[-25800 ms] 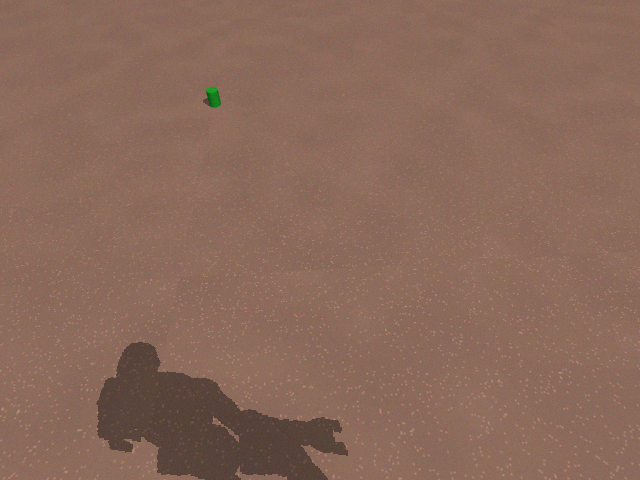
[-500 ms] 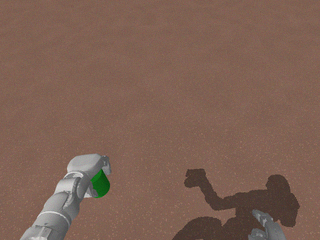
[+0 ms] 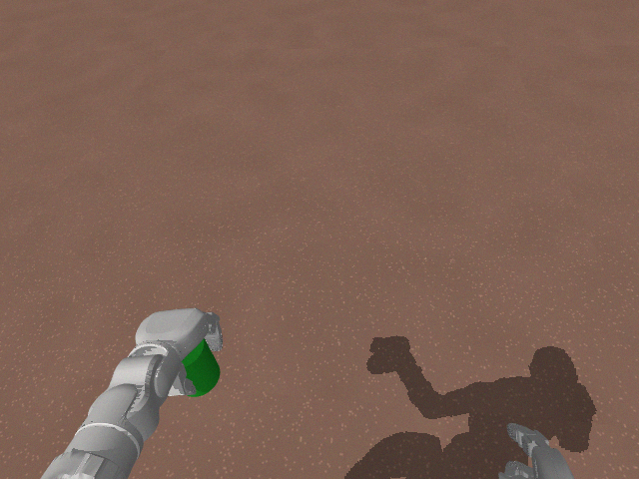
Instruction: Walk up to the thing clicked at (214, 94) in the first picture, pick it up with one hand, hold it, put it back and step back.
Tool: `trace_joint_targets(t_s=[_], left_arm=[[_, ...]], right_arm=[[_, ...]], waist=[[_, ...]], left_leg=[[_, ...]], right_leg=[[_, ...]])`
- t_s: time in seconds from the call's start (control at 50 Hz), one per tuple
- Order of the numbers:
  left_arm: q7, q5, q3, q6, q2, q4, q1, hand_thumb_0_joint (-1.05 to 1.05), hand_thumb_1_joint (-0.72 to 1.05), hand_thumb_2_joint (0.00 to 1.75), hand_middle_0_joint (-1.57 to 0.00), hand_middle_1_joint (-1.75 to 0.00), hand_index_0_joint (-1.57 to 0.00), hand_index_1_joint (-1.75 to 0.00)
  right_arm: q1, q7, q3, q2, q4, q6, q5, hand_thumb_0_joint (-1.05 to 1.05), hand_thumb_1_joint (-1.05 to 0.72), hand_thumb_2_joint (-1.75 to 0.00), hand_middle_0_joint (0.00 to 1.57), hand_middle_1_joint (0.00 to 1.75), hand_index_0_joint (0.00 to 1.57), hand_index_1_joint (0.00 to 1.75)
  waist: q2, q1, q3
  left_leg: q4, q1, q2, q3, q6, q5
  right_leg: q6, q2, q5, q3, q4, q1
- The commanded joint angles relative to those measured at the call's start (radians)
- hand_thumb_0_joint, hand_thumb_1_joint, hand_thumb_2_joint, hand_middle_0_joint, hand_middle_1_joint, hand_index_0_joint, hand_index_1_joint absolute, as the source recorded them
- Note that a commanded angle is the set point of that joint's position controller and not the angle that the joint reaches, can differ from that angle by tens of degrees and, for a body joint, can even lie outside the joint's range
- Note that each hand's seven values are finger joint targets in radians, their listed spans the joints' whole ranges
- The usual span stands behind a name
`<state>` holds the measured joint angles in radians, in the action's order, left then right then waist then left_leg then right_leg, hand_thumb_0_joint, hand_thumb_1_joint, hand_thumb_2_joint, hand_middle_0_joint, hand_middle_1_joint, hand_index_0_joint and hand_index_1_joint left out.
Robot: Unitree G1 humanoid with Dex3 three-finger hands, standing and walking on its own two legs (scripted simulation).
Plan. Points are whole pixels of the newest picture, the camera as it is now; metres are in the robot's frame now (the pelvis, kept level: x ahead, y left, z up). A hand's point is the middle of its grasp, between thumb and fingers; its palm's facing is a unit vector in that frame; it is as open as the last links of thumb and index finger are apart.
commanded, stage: crouch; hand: left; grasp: from above
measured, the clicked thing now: (190, 362) +0.30 +0.22 -0.08
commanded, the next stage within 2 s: none
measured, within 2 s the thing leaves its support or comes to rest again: neither
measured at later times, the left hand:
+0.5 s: hand (203, 381) +0.31 +0.23 -0.18, palm faces -0.47 +0.03 -0.88, open 8.8 cm
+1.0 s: hand (234, 387) +0.38 +0.25 -0.42, palm faces -0.49 -0.01 -0.87, open 8.7 cm
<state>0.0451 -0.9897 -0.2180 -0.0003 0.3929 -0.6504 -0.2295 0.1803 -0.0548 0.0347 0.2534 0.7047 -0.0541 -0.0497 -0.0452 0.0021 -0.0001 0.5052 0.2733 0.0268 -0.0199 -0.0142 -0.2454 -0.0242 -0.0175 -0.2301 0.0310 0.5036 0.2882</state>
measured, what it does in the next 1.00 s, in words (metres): lowers itself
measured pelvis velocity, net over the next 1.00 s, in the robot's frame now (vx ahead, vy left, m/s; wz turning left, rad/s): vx -0.06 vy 0.02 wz -0.02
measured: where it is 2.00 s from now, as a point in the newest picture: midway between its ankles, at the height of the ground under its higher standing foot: outside the picture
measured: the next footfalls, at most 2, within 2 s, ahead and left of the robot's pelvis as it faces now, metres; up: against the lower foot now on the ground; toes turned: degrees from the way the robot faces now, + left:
none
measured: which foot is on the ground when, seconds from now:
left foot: down 0.00-1.00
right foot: down 0.00-1.00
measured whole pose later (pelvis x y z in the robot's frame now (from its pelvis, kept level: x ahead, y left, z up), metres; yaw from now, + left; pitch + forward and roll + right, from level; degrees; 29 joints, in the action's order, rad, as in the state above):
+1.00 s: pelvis -0.06 +0.02 -0.26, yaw -1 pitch +37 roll -4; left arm -0.32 -1.19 0.02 -0.11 0.54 -1.29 -0.80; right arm 0.24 0.02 0.02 0.22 0.75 0.03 0.07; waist -0.05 0.21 0.18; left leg 1.83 1.83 0.01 0.05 0.01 -0.64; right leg -0.05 -0.01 -0.61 0.01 1.77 1.80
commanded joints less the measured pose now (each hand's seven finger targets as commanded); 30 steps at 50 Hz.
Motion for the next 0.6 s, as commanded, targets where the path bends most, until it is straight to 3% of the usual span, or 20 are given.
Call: trace_joint_targets(t_s=[0.0, 0.06, 0.14, 0.26, 0.36, 0.44, 0.5, 0.52, 0.58], left_arm=[[-0.086, -0.015, 0.147, -0.005, 0.258, 0.229, -0.438, 0.0, 0.49, 0.9, -0.8, -0.93, -0.84, -0.89], [-0.098, -0.015, 0.117, -0.004, 0.203, 0.155, -0.369, 0.0, 0.47, 0.94, -0.78, -0.99, -0.82, -0.94], [-0.113, -0.031, 0.105, -0.026, 0.192, 0.095, -0.35, 0.0, 0.5, 0.95, -0.81, -0.98, -0.85, -0.94], [-0.206, -0.065, 0.108, -0.072, 0.19, -0.058, -0.435, 0.0, 0.53, 0.94, -0.83, -1.0, -0.88, -0.95], [-0.343, -0.14, 0.131, -0.113, 0.197, -0.178, -0.562, 0.0, 0.5, 0.89, -0.79, -1.01, -0.85, -0.95], [-0.435, -0.211, 0.165, -0.117, 0.247, -0.191, -0.689, 0.0, 0.5, 0.83, -0.79, -0.97, -0.86, -0.91], [-0.478, -0.212, 0.171, -0.093, 0.259, -0.282, -0.798, 0.0, 0.46, 0.77, -0.76, -0.92, -0.83, -0.85], [-0.487, -0.208, 0.18, -0.083, 0.271, -0.335, -0.804, 0.0, 0.47, 0.71, -0.76, -0.92, -0.83, -0.85], [-0.497, -0.182, 0.21, -0.058, 0.307, -0.368, -0.828, 0.0, 0.46, 0.74, -0.75, -0.91, -0.82, -0.84]], right_arm=[[-0.078, -0.012, 0.037, 0.128, -0.124, 0.04, -0.002, 0.0, -0.89, -0.9, 0.2, 0.3, 0.2, 0.3], [-0.076, -0.009, 0.04, 0.125, -0.115, 0.038, -0.001, 0.0, -0.89, -0.9, 0.2, 0.3, 0.2, 0.3], [-0.069, -0.003, 0.044, 0.124, -0.114, 0.031, 0.002, 0.0, -0.89, -0.9, 0.2, 0.3, 0.2, 0.3], [-0.025, 0.007, 0.051, 0.133, -0.076, 0.019, 0.022, 0.0, -0.9, -0.9, 0.2, 0.3, 0.2, 0.3], [0.038, 0.032, 0.073, 0.145, -0.042, 0.035, 0.052, 0.0, -0.9, -0.9, 0.2, 0.3, 0.2, 0.3], [0.101, 0.046, 0.085, 0.163, -0.041, 0.037, 0.069, 0.0, -0.9, -0.9, 0.2, 0.3, 0.2, 0.3], [0.129, 0.037, 0.084, 0.171, -0.02, 0.044, 0.08, 0.0, -0.9, -0.9, 0.2, 0.3, 0.2, 0.3], [0.135, 0.033, 0.088, 0.178, -0.014, 0.049, 0.083, 0.0, -0.9, -0.9, 0.2, 0.3, 0.2, 0.3], [0.158, 0.027, 0.089, 0.181, -0.012, 0.066, 0.091, 0.0, -0.89, -0.89, 0.2, 0.3, 0.2, 0.3]], waist=[[-0.003, 0.003, 0.308], [0.04, 0.006, 0.252], [0.056, 0.015, 0.206], [0.056, 0.052, 0.221], [0.014, 0.075, 0.355], [-0.072, 0.092, 0.545], [-0.096, 0.123, 0.587], [-0.081, 0.126, 0.575], [-0.094, 0.119, 0.688]], left_leg=[[-0.048, -0.141, -0.043, -0.007, 0.02, 0.208], [-0.043, -0.112, -0.043, -0.006, 0.021, 0.21], [-0.041, -0.071, -0.049, -0.009, 0.024, 0.146], [0.06, 0.023, -0.044, 0.001, 0.015, 0.107], [0.335, 0.264, -0.042, 0.001, 0.004, 0.075], [0.521, 0.393, -0.034, -0.001, 0.008, 0.056], [0.607, 0.489, -0.026, 0.018, 0.01, 0.034], [0.635, 0.55, -0.024, 0.023, 0.013, -0.002], [0.717, 0.664, -0.024, 0.033, 0.018, -0.043]], right_leg=[[0.028, 0.036, 0.165, -0.029, -0.069, -0.061], [0.025, 0.036, 0.167, -0.033, -0.067, -0.048], [0.024, 0.029, 0.109, -0.03, -0.076, -0.012], [0.026, 0.029, 0.075, -0.037, 0.02, 0.125], [0.031, 0.027, 0.062, -0.035, 0.265, 0.36], [0.041, 0.026, 0.043, -0.033, 0.451, 0.531], [0.048, 0.036, 0.004, -0.051, 0.554, 0.681], [0.049, 0.038, -0.024, -0.055, 0.582, 0.729], [0.053, 0.038, -0.059, -0.058, 0.683, 0.777]])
